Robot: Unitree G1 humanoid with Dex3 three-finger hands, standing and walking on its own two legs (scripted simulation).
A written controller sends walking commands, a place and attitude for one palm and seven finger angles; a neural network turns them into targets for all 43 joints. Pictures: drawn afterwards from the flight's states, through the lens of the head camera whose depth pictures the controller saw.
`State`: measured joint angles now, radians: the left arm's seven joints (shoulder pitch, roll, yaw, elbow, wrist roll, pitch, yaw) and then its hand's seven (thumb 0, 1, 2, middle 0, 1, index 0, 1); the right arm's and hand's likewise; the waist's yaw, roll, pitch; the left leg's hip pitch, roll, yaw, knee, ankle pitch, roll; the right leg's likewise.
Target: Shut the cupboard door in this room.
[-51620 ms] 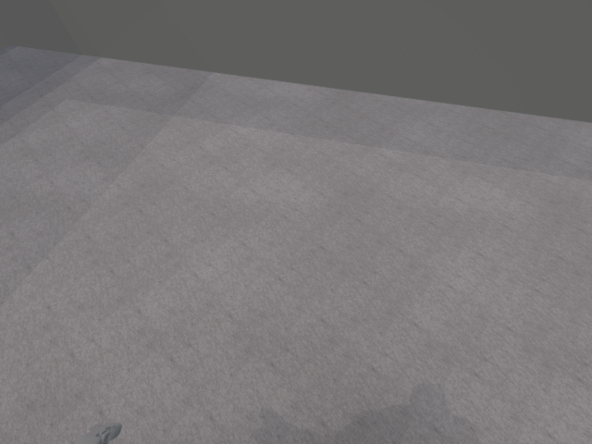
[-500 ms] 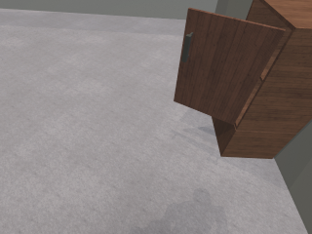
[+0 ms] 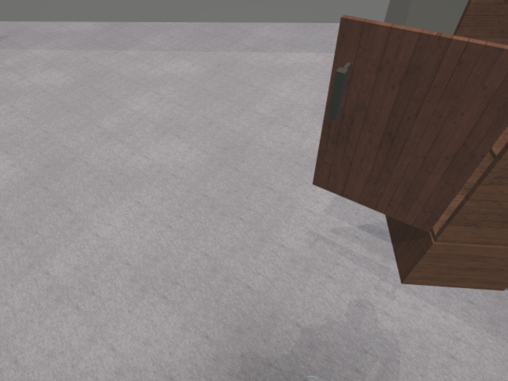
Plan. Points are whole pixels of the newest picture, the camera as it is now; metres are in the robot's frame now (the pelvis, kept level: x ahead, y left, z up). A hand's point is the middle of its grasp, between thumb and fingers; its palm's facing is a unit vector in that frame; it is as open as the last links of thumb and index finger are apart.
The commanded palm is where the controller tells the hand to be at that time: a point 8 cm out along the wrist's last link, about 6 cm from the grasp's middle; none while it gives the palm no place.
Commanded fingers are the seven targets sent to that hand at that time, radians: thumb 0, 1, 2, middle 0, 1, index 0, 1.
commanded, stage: turn to face it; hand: left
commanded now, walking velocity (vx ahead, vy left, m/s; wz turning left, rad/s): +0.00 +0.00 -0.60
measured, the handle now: (340, 91) +0.80 -0.20 +0.02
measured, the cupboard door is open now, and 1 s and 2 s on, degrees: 63 63 63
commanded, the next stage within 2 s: take the last steps up to it in 0.76 s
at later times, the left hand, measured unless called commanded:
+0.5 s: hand (153, 378) +0.16 +0.20 -0.17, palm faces -0.16 -0.97 -0.21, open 7.4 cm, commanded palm none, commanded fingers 0.00 0.90 0.90 -0.20 -0.30 -0.20 -0.30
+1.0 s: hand (205, 314) +0.27 +0.12 -0.14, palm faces -0.44 -0.86 -0.25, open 7.4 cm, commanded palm none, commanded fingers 0.00 0.90 0.90 -0.20 -0.30 -0.20 -0.30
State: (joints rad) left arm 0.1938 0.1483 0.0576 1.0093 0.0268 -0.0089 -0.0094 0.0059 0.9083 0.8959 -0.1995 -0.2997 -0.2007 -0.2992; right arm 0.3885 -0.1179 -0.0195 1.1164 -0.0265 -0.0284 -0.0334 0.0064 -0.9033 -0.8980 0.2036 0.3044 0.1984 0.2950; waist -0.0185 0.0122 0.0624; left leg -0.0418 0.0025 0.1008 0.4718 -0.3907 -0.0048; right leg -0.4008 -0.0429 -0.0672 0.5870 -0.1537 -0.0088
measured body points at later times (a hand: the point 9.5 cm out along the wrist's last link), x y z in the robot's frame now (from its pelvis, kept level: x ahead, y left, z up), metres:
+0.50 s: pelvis +0.07 +0.01 +0.01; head +0.12 +0.02 +0.45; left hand +0.17 +0.25 -0.15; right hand +0.13 -0.25 -0.12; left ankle +0.09 +0.13 -0.73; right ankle +0.09 -0.09 -0.71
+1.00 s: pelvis +0.09 -0.01 +0.01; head +0.10 -0.04 +0.46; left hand +0.29 +0.16 -0.12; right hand -0.01 -0.25 -0.15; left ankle +0.13 +0.12 -0.67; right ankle +0.05 -0.11 -0.73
